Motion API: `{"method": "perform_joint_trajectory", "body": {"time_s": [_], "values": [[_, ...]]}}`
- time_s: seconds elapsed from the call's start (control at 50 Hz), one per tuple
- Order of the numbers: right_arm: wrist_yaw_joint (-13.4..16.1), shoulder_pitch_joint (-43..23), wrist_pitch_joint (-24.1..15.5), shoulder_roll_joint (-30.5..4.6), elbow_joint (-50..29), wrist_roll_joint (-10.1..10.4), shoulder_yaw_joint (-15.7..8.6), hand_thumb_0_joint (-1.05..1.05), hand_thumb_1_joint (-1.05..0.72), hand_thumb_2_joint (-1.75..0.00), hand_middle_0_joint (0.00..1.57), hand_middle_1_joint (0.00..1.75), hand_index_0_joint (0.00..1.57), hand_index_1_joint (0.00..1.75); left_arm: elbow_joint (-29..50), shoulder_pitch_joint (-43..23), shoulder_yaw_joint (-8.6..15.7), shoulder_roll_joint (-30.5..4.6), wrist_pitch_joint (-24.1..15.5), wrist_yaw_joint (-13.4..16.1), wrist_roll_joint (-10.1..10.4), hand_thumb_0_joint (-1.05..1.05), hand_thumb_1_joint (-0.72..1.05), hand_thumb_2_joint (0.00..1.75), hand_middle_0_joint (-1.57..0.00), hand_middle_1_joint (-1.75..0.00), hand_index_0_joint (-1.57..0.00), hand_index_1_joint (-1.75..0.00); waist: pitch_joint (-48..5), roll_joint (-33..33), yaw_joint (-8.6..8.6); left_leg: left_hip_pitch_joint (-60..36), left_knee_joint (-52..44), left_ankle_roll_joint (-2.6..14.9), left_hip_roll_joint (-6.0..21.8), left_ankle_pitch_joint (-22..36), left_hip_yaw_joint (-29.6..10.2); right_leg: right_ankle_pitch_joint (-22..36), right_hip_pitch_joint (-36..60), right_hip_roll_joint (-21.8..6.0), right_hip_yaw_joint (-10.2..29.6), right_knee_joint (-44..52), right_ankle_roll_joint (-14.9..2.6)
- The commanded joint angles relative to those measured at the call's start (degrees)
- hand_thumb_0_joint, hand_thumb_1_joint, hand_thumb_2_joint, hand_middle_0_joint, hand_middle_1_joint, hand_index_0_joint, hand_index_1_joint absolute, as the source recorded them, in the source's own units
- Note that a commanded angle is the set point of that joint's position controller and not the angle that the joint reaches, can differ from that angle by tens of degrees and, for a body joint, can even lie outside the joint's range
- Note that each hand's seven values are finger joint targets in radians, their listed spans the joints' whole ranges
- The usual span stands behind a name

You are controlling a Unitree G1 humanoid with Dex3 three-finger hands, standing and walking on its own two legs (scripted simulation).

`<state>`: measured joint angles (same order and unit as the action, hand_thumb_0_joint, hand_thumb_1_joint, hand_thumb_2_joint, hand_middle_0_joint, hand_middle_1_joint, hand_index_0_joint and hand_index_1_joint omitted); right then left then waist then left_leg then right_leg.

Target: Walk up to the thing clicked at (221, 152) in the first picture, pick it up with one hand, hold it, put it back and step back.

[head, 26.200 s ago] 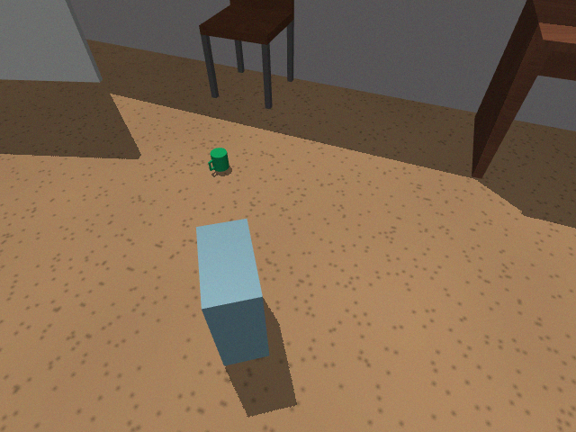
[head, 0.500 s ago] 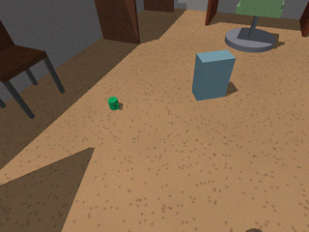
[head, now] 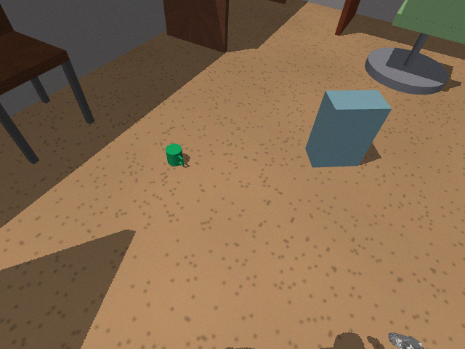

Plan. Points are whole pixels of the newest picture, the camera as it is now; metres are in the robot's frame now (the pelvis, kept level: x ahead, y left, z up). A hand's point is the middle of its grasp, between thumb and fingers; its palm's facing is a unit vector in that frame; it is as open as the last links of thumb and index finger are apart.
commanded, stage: walk up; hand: left
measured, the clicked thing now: (176, 156) +1.22 +0.27 -0.71
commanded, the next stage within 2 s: none
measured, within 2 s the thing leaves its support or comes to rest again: neither
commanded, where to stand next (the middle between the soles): +0.84 -0.02 m, yaw -2 degrees
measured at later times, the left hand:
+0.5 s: hand (123, 259) +0.33 +0.23 -0.10, palm faces -0.04 -0.91 -0.41, open 7.4 cm
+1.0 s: hand (124, 192) +0.53 +0.28 -0.13, palm faces -0.12 -0.94 -0.32, open 7.4 cm
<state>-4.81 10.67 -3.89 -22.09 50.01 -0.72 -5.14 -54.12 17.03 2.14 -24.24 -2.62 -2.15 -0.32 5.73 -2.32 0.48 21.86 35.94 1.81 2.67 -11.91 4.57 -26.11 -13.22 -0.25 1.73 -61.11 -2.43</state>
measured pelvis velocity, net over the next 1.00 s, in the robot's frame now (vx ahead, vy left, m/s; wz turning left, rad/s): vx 0.45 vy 0.01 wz -0.05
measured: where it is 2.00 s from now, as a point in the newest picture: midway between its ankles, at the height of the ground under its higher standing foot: (227, 223)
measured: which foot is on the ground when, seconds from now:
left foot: down 0.00-0.34, up 0.36-0.70, down 0.72-1.00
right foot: up 0.00-0.30, down 0.32-0.74, up 0.76-1.00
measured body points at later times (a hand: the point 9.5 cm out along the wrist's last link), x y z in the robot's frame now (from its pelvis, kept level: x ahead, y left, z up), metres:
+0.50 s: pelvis +0.24 -0.04 +0.01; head +0.25 -0.07 +0.46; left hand +0.33 +0.28 -0.08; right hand +0.29 -0.36 -0.12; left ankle +0.23 +0.10 -0.66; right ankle +0.28 -0.16 -0.72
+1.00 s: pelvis +0.45 +0.01 +0.02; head +0.47 +0.03 +0.47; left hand +0.53 +0.33 -0.11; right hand +0.49 -0.31 -0.07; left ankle +0.46 +0.10 -0.72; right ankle +0.52 -0.15 -0.67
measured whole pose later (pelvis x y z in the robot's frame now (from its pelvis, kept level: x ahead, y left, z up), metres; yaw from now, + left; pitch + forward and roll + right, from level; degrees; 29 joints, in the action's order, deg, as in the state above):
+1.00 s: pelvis +0.45 +0.01 +0.02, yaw -3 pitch -3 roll +0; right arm -2.9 18.5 -5.2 -22.3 48.3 -0.3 -2.9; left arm -51.7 16.2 2.3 -25.3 -2.1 -3.6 -0.4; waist 4.6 -3.6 -0.8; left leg 8.9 25.3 2.6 0.9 -14.0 7.8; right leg -14.7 -29.7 -4.5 1.0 -52.2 -0.4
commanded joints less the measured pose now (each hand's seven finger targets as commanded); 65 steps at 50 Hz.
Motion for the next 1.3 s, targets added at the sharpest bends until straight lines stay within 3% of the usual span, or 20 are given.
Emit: {"method": "perform_joint_trajectory", "body": {"time_s": [0.0,0.18,0.28,0.3,0.32,0.34,0.44,0.58,0.68,0.7,0.72,0.74,0.82,0.88,1.02,1.14,1.16,1.2,1.24,1.28], "values": [[2.8,5.4,-1.3,-15.7,-3.4,1.1,-3.2,0.00,-0.90,-0.90,0.20,0.30,0.20,0.30,4.1,3.3,3.3,-12.5,-2.4,0.4,1.0,0.00,0.90,0.90,-0.20,-0.30,-0.20,-0.30,-4.8,8.8,-1.24,-16.0,-21.2,10.00,15.6,-1.9,-17.3,6.4,-19.8,-4.8,4.7,-4.1,0.00],[1.8,4.9,-2.4,-17.1,-5.7,0.2,-2.9,0.00,-0.90,-0.90,0.20,0.30,0.20,0.30,6.9,-5.6,3.9,-10.1,-2.1,-2.9,-0.5,0.00,0.90,0.90,-0.20,-0.30,-0.20,-0.30,-1.8,9.7,-2.34,-10.2,-22.8,9.88,11.7,-7.8,-5.7,18.1,-12.6,-5.5,-3.6,23.9,1.70],[2.1,4.7,-1.5,-14.4,-6.6,0.3,-1.6,0.00,-0.90,-0.90,0.20,0.30,0.20,0.30,3.7,2.9,5.8,-12.4,-3.0,-1.7,-0.9,0.00,0.90,0.90,-0.20,-0.30,-0.20,-0.30,-7.6,0.1,3.89,-2.2,-0.6,5.81,8.3,5.0,-0.9,15.2,11.1,-0.8,-6.8,29.7,-0.40],[2.1,7.9,-1.6,-10.8,-6.8,0.6,-0.3,0.00,-0.90,-0.90,0.20,0.30,0.20,0.30,2.7,9.2,7.3,-15.9,-3.6,-0.8,-1.1,0.00,0.90,0.90,-0.20,-0.30,-0.20,-0.30,-11.0,-11.3,6.56,4.0,16.6,3.15,3.1,1.7,2.4,4.3,18.4,-7.8,5.0,36.1,-2.38],[2.2,9.4,-1.4,-8.5,-7.7,0.8,0.7,0.00,-0.90,-0.90,0.20,0.30,0.20,0.30,4.4,10.7,7.7,-20.4,-4.1,0.0,-0.7,0.00,0.90,0.90,-0.20,-0.30,-0.20,-0.30,-10.6,-17.7,5.70,15.1,28.9,0.50,-3.8,-17.6,0.3,-0.4,21.8,-22.1,31.1,45.4,-7.29],[2.9,6.1,-0.7,-15.0,-6.6,0.5,-1.0,0.00,-0.90,-0.90,0.20,0.30,0.20,0.30,5.1,8.5,7.2,-21.0,-3.7,-0.1,0.3,0.00,0.90,0.90,-0.20,-0.30,-0.20,-0.30,-8.5,-8.7,6.02,17.2,34.0,0.40,-1.7,-18.6,-5.1,-2.0,17.7,-25.0,37.3,47.6,-12.77],[1.9,10.0,0.0,-14.1,-2.1,0.8,-1.2,0.00,-0.90,-0.90,0.20,0.30,0.20,0.30,7.7,-1.2,5.3,-14.8,-3.7,0.4,0.5,0.00,0.90,0.90,-0.20,-0.30,-0.20,-0.30,-2.3,-6.8,-0.08,9.7,23.7,-0.52,3.5,-7.3,-8.0,9.5,2.0,-15.3,10.3,47.4,-9.95],[0.0,2.5,-0.3,-12.1,-4.3,-0.3,-1.6,0.00,-0.90,-0.90,0.20,0.30,0.20,0.30,9.3,-0.3,5.8,-15.9,-4.2,-0.1,-0.4,0.00,0.90,0.90,-0.20,-0.30,-0.20,-0.30,-2.1,-5.4,1.86,4.6,2.9,-1.57,3.6,0.1,-2.8,4.6,-0.2,-14.8,3.6,47.3,-9.91],[0.8,10.6,-1.3,-13.9,-1.5,-0.7,-3.2,0.00,-0.90,-0.90,0.20,0.30,0.20,0.30,9.7,-1.8,4.1,-13.9,-3.3,-0.1,-0.5,0.00,0.90,0.90,-0.20,-0.30,-0.20,-0.30,-6.2,1.7,-4.49,-17.4,-3.1,0.18,-0.7,-0.1,1.4,14.4,-8.8,-11.5,-2.1,30.7,-6.39],[1.6,17.5,-1.8,-17.5,0.4,-0.9,-4.4,0.00,-0.90,-0.90,0.20,0.30,0.20,0.30,9.8,0.4,3.0,-10.5,-3.2,-0.1,-0.6,0.00,0.90,0.90,-0.20,-0.30,-0.20,-0.30,-10.2,13.4,-7.66,-26.4,-8.9,2.71,3.4,-9.7,-6.8,17.3,-13.8,-7.2,-6.2,12.3,-4.01],[2.2,18.7,-2.2,-22.8,-1.4,-1.2,-5.5,0.00,-0.90,-0.90,0.20,0.30,0.20,0.30,10.4,2.8,2.1,-6.6,-2.9,0.0,0.5,0.00,0.90,0.90,-0.20,-0.30,-0.20,-0.30,-10.5,24.5,-6.90,-31.6,-20.4,7.79,19.5,-20.6,-37.6,-2.2,-28.4,2.6,-6.1,-2.7,-0.31],[2.3,16.8,-2.0,-23.6,-2.3,1.0,-5.5,0.00,-0.90,-0.90,0.20,0.30,0.20,0.30,8.9,0.9,3.5,-13.6,-2.4,1.1,0.1,0.00,0.90,0.90,-0.20,-0.30,-0.20,-0.30,-9.2,14.5,-6.83,-25.4,-23.3,11.57,23.0,-21.9,-43.8,-4.4,-27.2,0.1,2.0,-7.5,-0.99],[3.3,9.0,-2.3,-16.0,-4.0,1.2,-2.4,0.00,-0.90,-0.90,0.20,0.30,0.20,0.30,4.7,4.4,3.2,-12.7,-1.9,0.6,1.0,0.00,0.90,0.90,-0.20,-0.30,-0.20,-0.30,-4.0,10.0,-1.40,-16.4,-19.8,7.82,15.1,6.5,-17.0,7.1,-22.0,-4.8,3.8,-2.7,0.09],[3.3,8.2,-2.6,-15.5,-4.9,0.6,-2.2,0.00,-0.90,-0.90,0.20,0.30,0.20,0.30,4.8,3.7,3.0,-10.9,-1.2,-0.4,0.5,0.00,0.90,0.90,-0.20,-0.30,-0.20,-0.30,-3.2,10.5,-1.02,-13.6,-21.3,9.38,13.1,8.4,-10.2,9.9,-18.8,-5.0,1.5,3.9,1.90],[2.9,9.0,-2.2,-16.6,-5.7,0.5,-2.5,0.00,-0.90,-0.90,0.20,0.30,0.20,0.30,7.7,-5.3,3.5,-9.4,-0.8,-2.2,-0.4,0.00,0.90,0.90,-0.20,-0.30,-0.20,-0.30,-0.4,8.8,-2.83,-13.0,-22.8,9.71,11.9,-0.4,-6.8,16.9,-16.9,-5.6,-3.4,20.5,1.77],[3.1,8.0,-1.2,-15.5,-6.9,0.5,-1.8,0.00,-0.90,-0.90,0.20,0.30,0.20,0.30,5.9,-0.3,4.6,-10.2,-2.3,-1.2,-0.6,0.00,0.90,0.90,-0.20,-0.30,-0.20,-0.30,-5.5,3.5,1.56,-8.9,-5.1,6.65,10.0,11.0,-3.5,16.4,4.2,-0.7,-6.4,32.3,-0.41],[3.1,9.7,-1.2,-12.7,-7.1,0.6,-0.7,0.00,-0.90,-0.90,0.20,0.30,0.20,0.30,4.7,5.2,5.6,-12.4,-2.9,-0.5,-0.8,0.00,0.90,0.90,-0.20,-0.30,-0.20,-0.30,-9.9,-3.4,3.93,-5.9,8.0,4.74,5.9,11.3,-0.1,14.1,13.2,-2.5,-3.1,35.9,-1.85],[3.5,11.6,-0.8,-12.7,-7.5,0.9,-0.1,0.00,-0.90,-0.90,0.20,0.30,0.20,0.30,5.8,8.4,7.3,-19.8,-3.1,0.4,-0.1,0.00,0.90,0.90,-0.20,-0.30,-0.20,-0.30,-10.6,-12.1,5.14,15.2,28.7,0.84,-3.3,-18.9,-1.5,7.2,22.3,-24.2,33.8,45.0,-13.18],[3.9,9.2,-0.2,-14.7,-5.6,1.0,-0.7,0.00,-0.90,-0.90,0.20,0.30,0.20,0.30,7.0,4.4,6.3,-17.0,-2.8,0.8,1.2,0.00,0.90,0.90,-0.20,-0.30,-0.20,-0.30,-5.3,-3.3,3.82,14.5,32.5,0.44,0.9,-15.6,-8.4,11.9,12.3,-22.5,25.4,44.6,-14.60],[3.3,11.1,0.2,-13.9,-3.8,1.3,-0.7,0.00,-0.90,-0.90,0.20,0.30,0.20,0.30,8.3,-0.1,5.3,-14.5,-2.7,1.0,0.9,0.00,0.90,0.90,-0.20,-0.30,-0.20,-0.30,-2.8,-5.1,0.41,10.5,25.9,-0.05,3.0,-11.3,-8.3,10.7,4.6,-16.5,14.2,45.6,-10.60]]}}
